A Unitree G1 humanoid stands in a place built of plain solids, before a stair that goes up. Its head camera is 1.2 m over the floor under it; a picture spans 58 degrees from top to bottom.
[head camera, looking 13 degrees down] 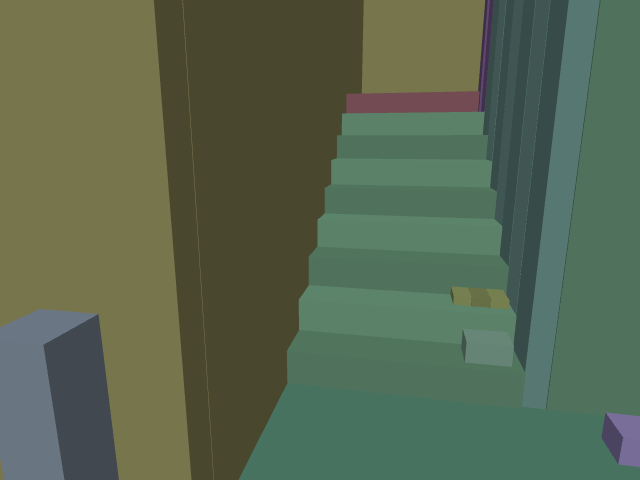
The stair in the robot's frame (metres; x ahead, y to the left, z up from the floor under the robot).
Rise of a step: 0.18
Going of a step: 0.25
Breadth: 1.11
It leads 11 degrees to the right of straight ahead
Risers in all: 9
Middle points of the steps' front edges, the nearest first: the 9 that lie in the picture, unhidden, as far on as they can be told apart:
1.86 -0.38 0.18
2.11 -0.43 0.35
2.35 -0.48 0.53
2.60 -0.53 0.71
2.84 -0.58 0.88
3.09 -0.63 1.06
3.33 -0.67 1.24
3.58 -0.72 1.41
3.82 -0.77 1.59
